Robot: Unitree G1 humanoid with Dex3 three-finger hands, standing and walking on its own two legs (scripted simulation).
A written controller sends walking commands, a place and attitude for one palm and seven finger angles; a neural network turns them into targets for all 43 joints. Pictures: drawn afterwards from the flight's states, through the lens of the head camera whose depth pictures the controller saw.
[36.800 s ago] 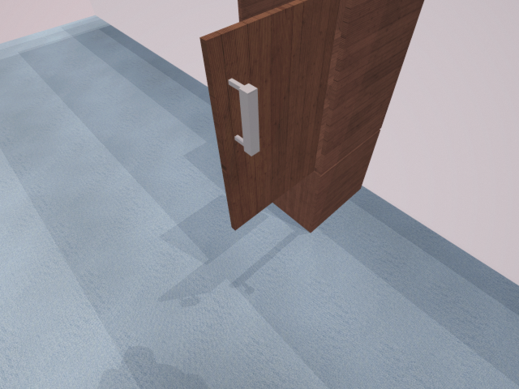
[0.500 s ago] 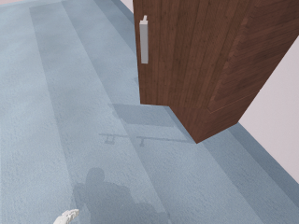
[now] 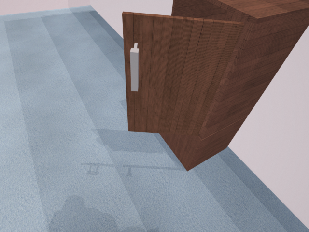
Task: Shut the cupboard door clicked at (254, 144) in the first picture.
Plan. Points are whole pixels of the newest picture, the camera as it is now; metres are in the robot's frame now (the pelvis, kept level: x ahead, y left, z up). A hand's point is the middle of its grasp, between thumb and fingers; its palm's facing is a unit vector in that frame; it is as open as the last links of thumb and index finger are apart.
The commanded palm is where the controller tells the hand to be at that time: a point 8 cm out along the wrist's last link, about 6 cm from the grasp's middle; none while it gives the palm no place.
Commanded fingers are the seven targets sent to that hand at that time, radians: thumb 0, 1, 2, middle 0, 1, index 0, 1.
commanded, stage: take the last steps up to it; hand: left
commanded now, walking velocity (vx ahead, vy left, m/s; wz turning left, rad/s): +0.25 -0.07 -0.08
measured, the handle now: (135, 67) +0.63 +0.11 +0.09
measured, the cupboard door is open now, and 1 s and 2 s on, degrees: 57 57 57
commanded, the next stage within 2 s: come to a stop and stand still in 0.28 s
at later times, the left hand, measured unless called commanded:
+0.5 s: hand (123, 207) +0.22 +0.10 -0.15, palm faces -0.02 -0.97 -0.25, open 7.2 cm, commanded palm none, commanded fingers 0.00 0.90 0.90 -0.20 -0.30 -0.20 -0.30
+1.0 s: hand (96, 209) +0.22 +0.19 -0.19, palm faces +0.04 -0.97 -0.22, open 7.4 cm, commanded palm none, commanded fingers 0.00 0.90 0.90 -0.20 -0.30 -0.20 -0.30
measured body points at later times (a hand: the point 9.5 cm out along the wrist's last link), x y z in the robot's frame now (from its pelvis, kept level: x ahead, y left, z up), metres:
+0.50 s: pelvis +0.15 -0.08 +0.01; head +0.20 -0.11 +0.46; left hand +0.23 +0.15 -0.13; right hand +0.12 -0.31 -0.16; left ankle +0.09 +0.06 -0.66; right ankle +0.17 -0.16 -0.73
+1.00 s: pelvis +0.18 -0.01 +0.00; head +0.23 +0.03 +0.45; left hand +0.22 +0.24 -0.17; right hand +0.28 -0.26 -0.12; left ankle +0.20 +0.08 -0.73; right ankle +0.14 -0.16 -0.68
